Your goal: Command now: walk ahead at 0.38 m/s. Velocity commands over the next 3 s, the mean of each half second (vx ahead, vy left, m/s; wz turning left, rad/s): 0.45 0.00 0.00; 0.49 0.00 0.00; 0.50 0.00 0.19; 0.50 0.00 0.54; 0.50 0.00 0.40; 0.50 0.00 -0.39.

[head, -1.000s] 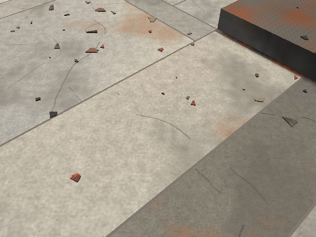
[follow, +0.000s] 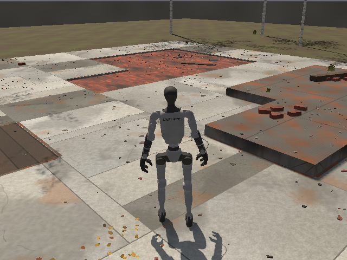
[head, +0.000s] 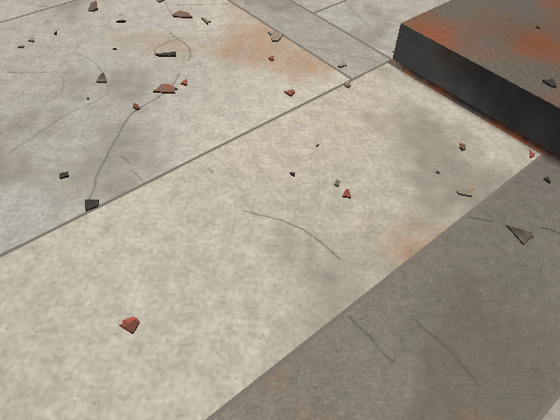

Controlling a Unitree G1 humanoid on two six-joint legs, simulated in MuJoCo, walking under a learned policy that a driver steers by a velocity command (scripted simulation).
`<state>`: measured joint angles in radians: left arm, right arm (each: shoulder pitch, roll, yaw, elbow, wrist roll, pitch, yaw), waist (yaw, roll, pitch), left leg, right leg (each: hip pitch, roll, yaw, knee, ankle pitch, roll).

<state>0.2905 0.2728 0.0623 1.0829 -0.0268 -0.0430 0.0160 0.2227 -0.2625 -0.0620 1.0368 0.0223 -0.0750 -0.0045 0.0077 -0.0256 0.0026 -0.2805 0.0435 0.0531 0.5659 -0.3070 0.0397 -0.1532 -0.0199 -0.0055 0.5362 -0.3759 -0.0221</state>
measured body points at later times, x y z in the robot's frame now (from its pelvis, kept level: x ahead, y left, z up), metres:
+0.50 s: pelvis +0.24 +0.00 -0.02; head +0.28 +0.00 +0.43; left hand +0.48 +0.21 -0.11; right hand +0.13 -0.26 -0.15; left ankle +0.01 +0.11 -0.72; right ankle +0.39 -0.10 -0.73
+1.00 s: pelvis +0.53 +0.03 +0.00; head +0.56 +0.04 +0.45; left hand +0.48 +0.30 -0.15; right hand +0.74 -0.20 -0.09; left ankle +0.68 +0.14 -0.72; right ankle +0.39 -0.11 -0.73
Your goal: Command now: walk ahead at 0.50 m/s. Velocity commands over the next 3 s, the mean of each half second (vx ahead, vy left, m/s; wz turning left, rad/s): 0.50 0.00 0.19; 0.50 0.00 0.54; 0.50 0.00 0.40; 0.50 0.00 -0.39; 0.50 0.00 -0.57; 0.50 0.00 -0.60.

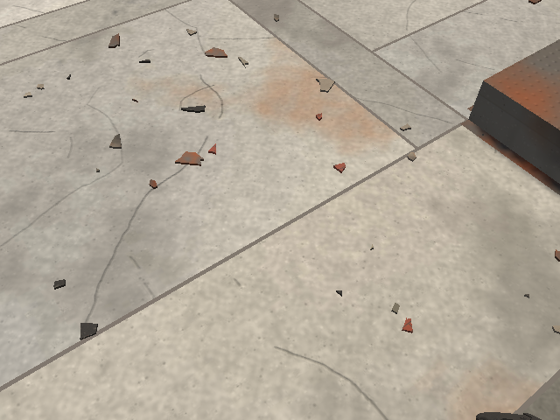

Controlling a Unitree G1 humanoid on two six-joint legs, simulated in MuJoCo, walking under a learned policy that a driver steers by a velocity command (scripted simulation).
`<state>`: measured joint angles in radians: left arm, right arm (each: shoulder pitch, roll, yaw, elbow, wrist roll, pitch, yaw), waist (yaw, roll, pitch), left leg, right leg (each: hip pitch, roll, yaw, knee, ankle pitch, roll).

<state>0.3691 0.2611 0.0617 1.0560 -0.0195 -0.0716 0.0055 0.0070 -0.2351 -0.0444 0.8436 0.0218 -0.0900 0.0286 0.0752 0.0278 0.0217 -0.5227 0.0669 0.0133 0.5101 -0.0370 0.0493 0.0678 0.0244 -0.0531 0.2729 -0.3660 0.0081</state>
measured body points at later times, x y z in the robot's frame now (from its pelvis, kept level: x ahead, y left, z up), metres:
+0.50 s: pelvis +0.27 +0.02 +0.01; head +0.30 +0.03 +0.46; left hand +0.48 +0.27 -0.09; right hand +0.25 -0.26 -0.12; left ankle +0.15 +0.12 -0.73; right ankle +0.46 -0.11 -0.70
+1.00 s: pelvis +0.52 +0.05 +0.01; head +0.55 +0.07 +0.45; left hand +0.42 +0.31 -0.13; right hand +0.81 -0.09 -0.08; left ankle +0.62 +0.24 -0.69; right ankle +0.46 -0.11 -0.73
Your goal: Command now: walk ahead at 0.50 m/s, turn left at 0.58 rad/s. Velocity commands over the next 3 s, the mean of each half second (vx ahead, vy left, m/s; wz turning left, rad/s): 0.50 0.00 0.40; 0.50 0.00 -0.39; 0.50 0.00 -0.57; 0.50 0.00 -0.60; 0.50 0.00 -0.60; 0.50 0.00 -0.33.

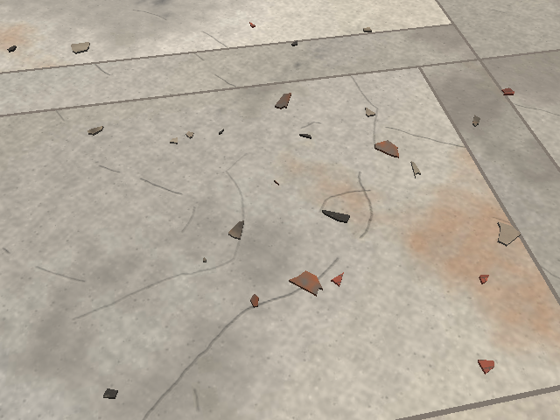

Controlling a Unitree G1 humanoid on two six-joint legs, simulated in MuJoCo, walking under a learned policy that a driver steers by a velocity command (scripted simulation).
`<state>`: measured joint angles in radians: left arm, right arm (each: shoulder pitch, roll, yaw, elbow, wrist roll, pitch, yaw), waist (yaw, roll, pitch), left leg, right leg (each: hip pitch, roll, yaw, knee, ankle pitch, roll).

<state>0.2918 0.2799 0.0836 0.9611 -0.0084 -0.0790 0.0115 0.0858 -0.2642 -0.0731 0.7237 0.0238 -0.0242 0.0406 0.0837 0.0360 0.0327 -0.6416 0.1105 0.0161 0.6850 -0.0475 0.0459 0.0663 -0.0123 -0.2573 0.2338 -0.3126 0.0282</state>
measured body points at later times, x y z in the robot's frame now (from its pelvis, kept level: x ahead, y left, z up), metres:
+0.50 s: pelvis +0.28 +0.05 +0.01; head +0.30 +0.06 +0.46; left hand +0.42 +0.32 -0.10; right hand +0.39 -0.23 -0.10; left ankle +0.17 +0.12 -0.74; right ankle +0.50 -0.07 -0.69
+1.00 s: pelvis +0.58 +0.04 +0.01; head +0.61 +0.02 +0.46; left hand +0.63 +0.32 -0.10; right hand +0.79 -0.22 -0.07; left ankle +0.77 +0.20 -0.69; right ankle +0.51 -0.04 -0.74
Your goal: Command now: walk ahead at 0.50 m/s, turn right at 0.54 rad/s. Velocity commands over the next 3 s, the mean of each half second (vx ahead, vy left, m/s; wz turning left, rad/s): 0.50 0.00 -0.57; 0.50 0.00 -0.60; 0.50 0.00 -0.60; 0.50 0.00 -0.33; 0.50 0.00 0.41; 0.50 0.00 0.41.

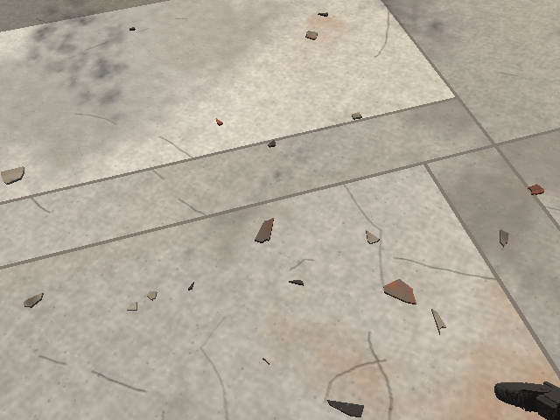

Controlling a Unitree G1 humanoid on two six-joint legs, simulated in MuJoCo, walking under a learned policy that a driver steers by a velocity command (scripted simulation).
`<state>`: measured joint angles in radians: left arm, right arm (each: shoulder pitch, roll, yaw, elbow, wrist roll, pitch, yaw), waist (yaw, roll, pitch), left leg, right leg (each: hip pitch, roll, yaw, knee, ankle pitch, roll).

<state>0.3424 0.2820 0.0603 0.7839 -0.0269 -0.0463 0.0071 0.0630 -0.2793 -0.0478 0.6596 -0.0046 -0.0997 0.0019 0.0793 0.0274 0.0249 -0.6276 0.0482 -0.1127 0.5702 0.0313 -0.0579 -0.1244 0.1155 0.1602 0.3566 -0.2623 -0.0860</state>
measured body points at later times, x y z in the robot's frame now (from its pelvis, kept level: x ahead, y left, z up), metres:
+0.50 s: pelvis +0.27 +0.01 -0.01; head +0.30 +0.00 +0.44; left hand +0.55 +0.18 -0.09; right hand +0.20 -0.28 -0.12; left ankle +0.21 +0.15 -0.74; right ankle +0.38 -0.19 -0.69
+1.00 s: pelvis +0.52 -0.13 +0.00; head +0.54 -0.16 +0.45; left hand +0.74 +0.08 -0.10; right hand +0.57 -0.46 -0.08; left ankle +0.77 -0.09 -0.70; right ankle +0.42 -0.17 -0.74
